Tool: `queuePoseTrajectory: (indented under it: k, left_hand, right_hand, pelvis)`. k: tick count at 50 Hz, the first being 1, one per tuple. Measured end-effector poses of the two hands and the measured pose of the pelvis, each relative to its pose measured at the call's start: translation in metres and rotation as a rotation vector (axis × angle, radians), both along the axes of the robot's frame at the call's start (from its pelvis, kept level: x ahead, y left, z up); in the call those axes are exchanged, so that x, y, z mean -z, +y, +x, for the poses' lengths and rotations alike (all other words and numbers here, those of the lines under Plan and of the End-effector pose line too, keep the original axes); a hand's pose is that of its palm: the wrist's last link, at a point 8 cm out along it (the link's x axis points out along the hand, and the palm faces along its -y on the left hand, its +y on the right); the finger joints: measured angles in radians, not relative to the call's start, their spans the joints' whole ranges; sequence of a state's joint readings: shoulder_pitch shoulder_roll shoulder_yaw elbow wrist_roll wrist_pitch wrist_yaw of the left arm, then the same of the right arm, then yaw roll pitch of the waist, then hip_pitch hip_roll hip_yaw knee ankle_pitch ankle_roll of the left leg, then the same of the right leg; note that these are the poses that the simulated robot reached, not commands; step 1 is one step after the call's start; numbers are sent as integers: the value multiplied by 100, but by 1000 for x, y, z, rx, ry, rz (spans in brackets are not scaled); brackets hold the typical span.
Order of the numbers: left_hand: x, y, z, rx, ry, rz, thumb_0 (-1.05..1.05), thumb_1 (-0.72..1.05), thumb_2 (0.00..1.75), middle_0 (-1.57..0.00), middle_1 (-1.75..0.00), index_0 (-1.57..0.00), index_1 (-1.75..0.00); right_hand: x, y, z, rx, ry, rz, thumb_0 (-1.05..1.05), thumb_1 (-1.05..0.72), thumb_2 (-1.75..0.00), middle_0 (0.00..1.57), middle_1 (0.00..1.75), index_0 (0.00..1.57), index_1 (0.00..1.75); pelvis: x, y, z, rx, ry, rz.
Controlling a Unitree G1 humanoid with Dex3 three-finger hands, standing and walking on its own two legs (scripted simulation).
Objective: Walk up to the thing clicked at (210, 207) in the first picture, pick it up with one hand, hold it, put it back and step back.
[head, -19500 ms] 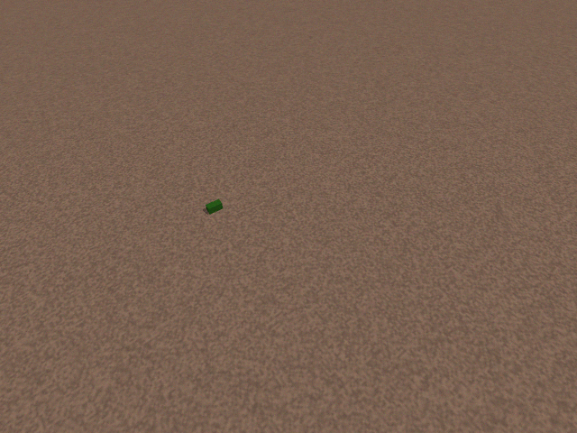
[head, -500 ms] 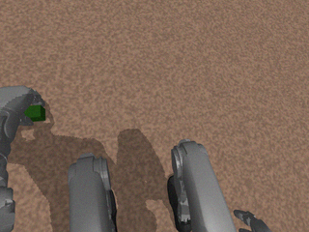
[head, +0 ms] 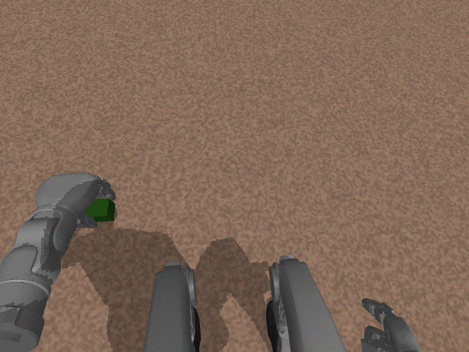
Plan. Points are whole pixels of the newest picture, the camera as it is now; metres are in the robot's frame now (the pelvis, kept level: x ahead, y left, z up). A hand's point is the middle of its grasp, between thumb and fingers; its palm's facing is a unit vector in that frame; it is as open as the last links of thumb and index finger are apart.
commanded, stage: lift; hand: left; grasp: from above
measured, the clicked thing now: (92, 210) +0.40 +0.27 -0.11
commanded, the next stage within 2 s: hold in 0.76 s
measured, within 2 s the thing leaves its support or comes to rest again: neither
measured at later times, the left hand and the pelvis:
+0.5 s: hand (56, 188) +0.36 +0.24 +0.08, palm faces -0.45 -0.06 -0.89, open 6.3 cm; pelvis +0.04 +0.00 +0.15, yaw +1 degrees
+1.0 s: hand (40, 147) +0.38 +0.23 +0.15, palm faces -0.45 -0.05 -0.89, open 6.3 cm; pelvis +0.07 +0.00 +0.21, yaw +1 degrees
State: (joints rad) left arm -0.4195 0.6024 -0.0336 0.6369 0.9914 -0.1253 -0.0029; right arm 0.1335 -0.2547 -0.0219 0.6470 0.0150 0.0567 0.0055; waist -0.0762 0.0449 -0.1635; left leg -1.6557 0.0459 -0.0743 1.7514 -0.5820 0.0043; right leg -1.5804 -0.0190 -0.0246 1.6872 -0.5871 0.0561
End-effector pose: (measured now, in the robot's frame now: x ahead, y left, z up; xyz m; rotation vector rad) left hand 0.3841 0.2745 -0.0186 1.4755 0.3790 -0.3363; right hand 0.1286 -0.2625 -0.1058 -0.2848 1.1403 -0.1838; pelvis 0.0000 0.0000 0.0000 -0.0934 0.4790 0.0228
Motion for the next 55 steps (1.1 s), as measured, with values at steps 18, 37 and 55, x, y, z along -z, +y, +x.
queuePoseTrajectory:
  k: [18, 37, 55]
  left_hand:
    - [-131, -25, -20, -23, 1, 13, -1, 55, 0, -105, -7, -108, -2]
    - [-194, -41, -9, -37, 13, 22, -1, 54, 0, -107, -4, -110, -1]
    - [-234, -46, 7, -13, 19, 26, -1, 54, 0, -107, -4, -110, 0]
  right_hand:
    - [-121, 2, 7, 56, -96, 26, 1, -90, -90, 21, 30, 20, 30]
    - [-184, -3, 13, 91, -99, 40, 1, -91, -90, 21, 30, 20, 30]
    - [-211, 1, 51, 93, -145, 59, 1, -91, -90, 21, 30, 20, 30]
  pelvis:
    - [-123, -3, 25, -5, -177, 43]
    - [-188, -4, 52, 7, -288, 74]
    - [-215, -1, 75, 16, -348, 84]
